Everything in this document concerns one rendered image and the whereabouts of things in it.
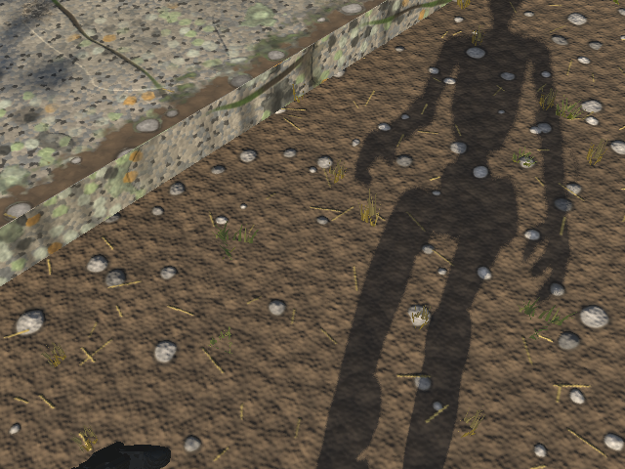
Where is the robot left hand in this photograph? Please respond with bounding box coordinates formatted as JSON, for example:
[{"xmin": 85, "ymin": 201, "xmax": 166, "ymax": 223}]
[{"xmin": 71, "ymin": 442, "xmax": 171, "ymax": 469}]

